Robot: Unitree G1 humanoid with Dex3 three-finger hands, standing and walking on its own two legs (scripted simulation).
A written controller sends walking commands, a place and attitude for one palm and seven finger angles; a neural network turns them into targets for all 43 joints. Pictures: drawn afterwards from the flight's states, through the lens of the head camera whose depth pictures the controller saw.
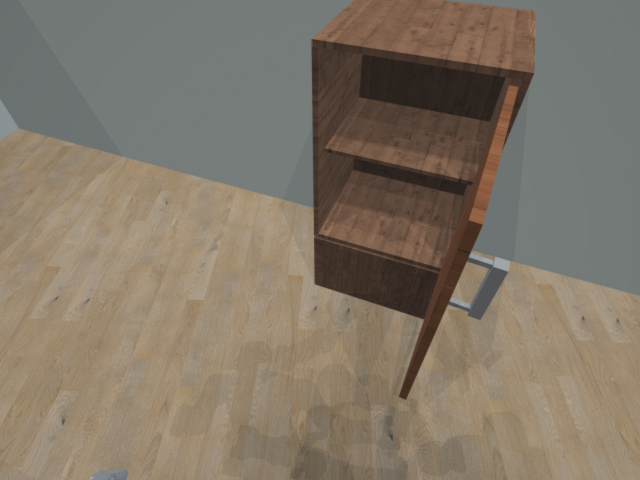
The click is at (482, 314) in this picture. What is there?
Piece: cupboard door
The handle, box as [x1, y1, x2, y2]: [448, 253, 509, 319]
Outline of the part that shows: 470,253 467,261 487,267 489,269 470,304 451,297 448,304 466,310 468,312 467,315 480,319 508,271 509,261 497,257 491,260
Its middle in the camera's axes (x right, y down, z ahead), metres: +0.25 +0.08 +0.63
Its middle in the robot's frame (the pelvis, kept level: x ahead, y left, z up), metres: +0.43 -0.23 -0.04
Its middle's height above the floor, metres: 0.73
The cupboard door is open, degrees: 86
